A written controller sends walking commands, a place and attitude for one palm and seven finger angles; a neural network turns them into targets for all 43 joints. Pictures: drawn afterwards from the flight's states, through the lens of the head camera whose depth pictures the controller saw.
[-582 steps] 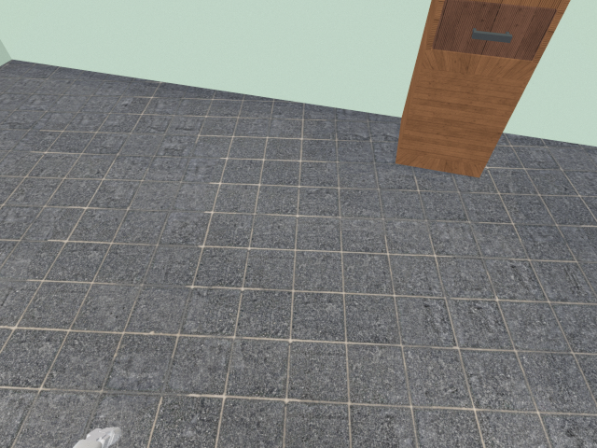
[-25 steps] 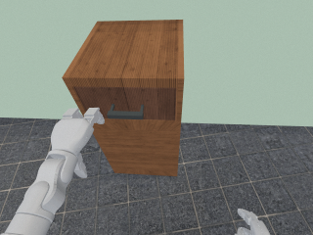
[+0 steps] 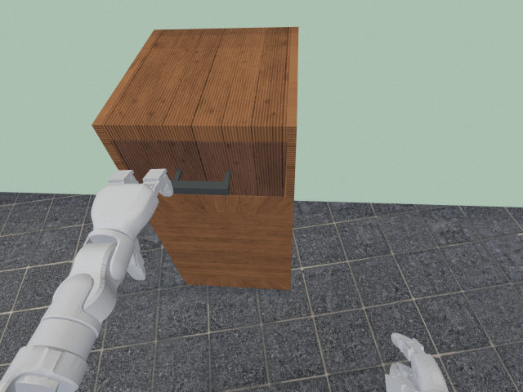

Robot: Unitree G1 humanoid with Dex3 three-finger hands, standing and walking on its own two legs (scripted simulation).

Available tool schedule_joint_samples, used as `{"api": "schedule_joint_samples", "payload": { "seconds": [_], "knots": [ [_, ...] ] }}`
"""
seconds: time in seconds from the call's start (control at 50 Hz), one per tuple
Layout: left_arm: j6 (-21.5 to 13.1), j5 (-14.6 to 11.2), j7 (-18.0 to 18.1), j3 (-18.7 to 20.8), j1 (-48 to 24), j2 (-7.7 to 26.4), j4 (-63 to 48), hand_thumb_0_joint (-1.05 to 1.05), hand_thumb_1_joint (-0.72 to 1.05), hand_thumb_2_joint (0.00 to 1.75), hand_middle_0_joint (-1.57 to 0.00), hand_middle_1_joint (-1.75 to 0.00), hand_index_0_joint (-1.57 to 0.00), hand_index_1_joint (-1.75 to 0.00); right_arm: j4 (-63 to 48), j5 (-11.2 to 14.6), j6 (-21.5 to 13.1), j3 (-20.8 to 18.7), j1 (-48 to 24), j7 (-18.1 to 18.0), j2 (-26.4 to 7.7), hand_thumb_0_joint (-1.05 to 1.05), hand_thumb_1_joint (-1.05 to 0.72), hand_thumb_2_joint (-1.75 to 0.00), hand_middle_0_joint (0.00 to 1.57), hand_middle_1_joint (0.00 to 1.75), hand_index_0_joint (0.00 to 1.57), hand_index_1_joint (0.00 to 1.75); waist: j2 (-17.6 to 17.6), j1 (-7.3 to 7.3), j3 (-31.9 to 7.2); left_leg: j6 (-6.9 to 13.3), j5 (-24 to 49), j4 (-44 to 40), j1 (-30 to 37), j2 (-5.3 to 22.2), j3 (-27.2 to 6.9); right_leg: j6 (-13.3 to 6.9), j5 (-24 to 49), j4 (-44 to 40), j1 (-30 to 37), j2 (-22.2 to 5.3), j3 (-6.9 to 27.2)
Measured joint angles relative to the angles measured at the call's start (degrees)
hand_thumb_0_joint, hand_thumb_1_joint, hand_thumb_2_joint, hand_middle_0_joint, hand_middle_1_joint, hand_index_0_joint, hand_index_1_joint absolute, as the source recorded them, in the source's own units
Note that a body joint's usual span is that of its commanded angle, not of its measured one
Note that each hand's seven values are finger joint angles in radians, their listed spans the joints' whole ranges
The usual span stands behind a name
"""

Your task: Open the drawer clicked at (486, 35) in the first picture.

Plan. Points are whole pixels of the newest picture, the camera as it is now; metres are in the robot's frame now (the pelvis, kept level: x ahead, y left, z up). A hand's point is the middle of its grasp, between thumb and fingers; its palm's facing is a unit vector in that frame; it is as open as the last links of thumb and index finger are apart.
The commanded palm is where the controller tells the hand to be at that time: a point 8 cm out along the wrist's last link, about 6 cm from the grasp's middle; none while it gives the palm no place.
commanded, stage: move the hooked fingers above the handle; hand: left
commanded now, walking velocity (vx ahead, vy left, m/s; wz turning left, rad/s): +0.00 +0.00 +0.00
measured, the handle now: (201, 180) +0.55 +0.22 -0.07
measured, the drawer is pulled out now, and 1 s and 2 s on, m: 0.00 0.00 0.00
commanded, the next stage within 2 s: none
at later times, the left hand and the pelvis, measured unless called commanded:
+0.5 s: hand (162, 205) +0.40 +0.24 +0.02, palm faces -0.03 -0.02 -1.00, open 13.9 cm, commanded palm +0.39 +0.24 +0.08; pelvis +0.01 +0.00 -0.01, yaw -1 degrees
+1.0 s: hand (180, 192) +0.45 +0.23 +0.00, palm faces -0.03 +0.00 -1.00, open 13.9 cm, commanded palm +0.44 +0.23 +0.05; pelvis +0.00 +0.02 -0.02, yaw -1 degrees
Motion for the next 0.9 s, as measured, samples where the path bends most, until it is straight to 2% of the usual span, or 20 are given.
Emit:
{"api": "schedule_joint_samples", "payload": {
  "seconds": [0.1,0.3,0.42,0.7,0.9],
  "knots": [
    [-1.5,0.2,0.6,1.4,-3.1,0.8,4.7,0.0,-0.49,0.3,-0.32,-1.2,-0.32,-1.21,0.3,0.0,-0.1,-0.9,1.6,-0.4,-0.7,0.01,-0.9,-0.9,0.2,0.3,0.2,0.3,-0.3,-0.92,-0.7,-0.3,-0.8,1.6,-2.4,0.4,0.1,-0.3,-0.5,1.3,-2.4,0.4,0.0],
    [-3.5,1.0,3.4,3.1,-4.6,0.6,9.1,0.0,-0.49,0.3,-0.32,-1.2,-0.31,-1.2,1.5,0.1,0.9,-2.9,5.2,-0.1,-2.1,0.01,-0.9,-0.9,0.2,0.3,0.2,0.3,-0.3,-2.68,-2.0,-0.2,-2.1,3.9,-6.0,0.7,0.8,-0.3,-1.6,3.6,-6.2,0.7,0.6],
    [-3.4,1.9,5.8,3.1,-7.8,0.4,13.9,0.0,-0.49,0.3,-0.32,-1.2,-0.32,-1.2,2.3,0.2,0.8,-3.5,6.1,0.0,-1.8,0.01,-0.9,-0.9,0.2,0.3,0.2,0.3,-0.3,-3.56,-2.5,-0.1,-2.7,5.2,-8.0,0.6,0.8,-0.2,-1.9,4.6,-8.1,0.7,0.6],
    [-4.3,4.3,8.5,2.6,-17.5,-0.6,26.9,0.0,-0.49,0.3,-0.32,-1.2,-0.31,-1.2,2.4,-0.3,0.8,-3.2,7.7,1.1,-0.6,0.01,-0.9,-0.9,0.2,0.3,0.2,0.3,-0.5,-5.44,-4.4,0.6,-3.6,8.0,-12.7,0.4,1.2,0.4,-2.3,6.5,-12.4,0.4,0.8],
    [-3.9,5.8,12.0,2.2,-22.5,-1.5,33.4,0.0,-0.49,0.3,-0.32,-1.2,-0.32,-1.2,3.4,-1.1,1.0,-3.5,9.2,2.0,-0.7,0.01,-0.9,-0.9,0.2,0.3,0.2,0.3,-0.5,-6.72,-5.3,1.0,-4.3,10.6,-16.6,0.2,1.3,0.9,-2.7,8.4,-15.9,0.2,0.8]
  ]
}}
